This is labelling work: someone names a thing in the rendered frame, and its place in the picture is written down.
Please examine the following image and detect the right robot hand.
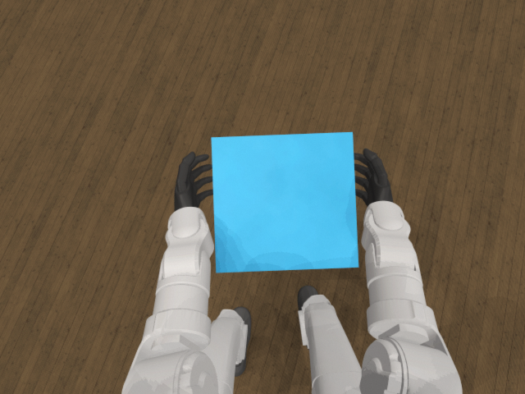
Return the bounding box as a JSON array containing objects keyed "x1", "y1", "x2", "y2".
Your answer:
[{"x1": 354, "y1": 149, "x2": 394, "y2": 207}]

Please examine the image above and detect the robot right forearm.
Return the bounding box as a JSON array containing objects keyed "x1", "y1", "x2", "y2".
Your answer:
[{"x1": 361, "y1": 201, "x2": 463, "y2": 394}]

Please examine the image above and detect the robot left upper arm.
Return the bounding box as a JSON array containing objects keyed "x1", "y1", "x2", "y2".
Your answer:
[{"x1": 122, "y1": 349, "x2": 219, "y2": 394}]

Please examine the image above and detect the robot left forearm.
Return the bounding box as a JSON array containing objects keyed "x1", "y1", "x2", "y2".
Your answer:
[{"x1": 121, "y1": 207, "x2": 214, "y2": 394}]

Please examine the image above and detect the robot right upper arm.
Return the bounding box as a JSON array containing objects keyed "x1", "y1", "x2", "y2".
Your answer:
[{"x1": 359, "y1": 337, "x2": 462, "y2": 394}]

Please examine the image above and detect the right robot shin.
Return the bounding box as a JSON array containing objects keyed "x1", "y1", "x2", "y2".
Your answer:
[{"x1": 303, "y1": 295, "x2": 335, "y2": 310}]

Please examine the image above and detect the right robot foot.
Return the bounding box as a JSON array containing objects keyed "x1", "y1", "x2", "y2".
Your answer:
[{"x1": 298, "y1": 286, "x2": 318, "y2": 350}]

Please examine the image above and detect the left robot hand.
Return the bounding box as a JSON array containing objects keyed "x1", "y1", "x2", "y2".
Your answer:
[{"x1": 174, "y1": 152, "x2": 213, "y2": 211}]

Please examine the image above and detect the carton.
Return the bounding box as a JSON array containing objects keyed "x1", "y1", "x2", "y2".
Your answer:
[{"x1": 212, "y1": 132, "x2": 358, "y2": 273}]

